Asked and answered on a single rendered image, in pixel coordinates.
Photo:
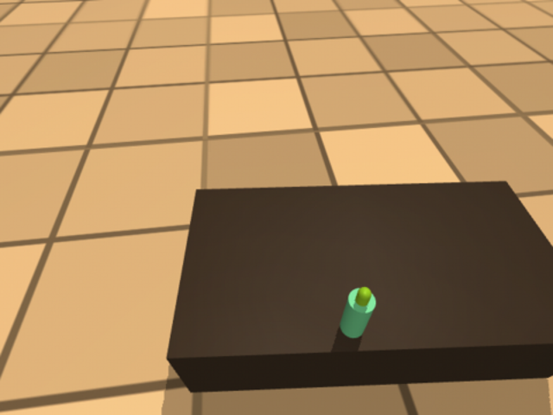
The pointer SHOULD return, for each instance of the bottle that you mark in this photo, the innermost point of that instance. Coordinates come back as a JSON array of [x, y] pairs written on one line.
[[359, 307]]

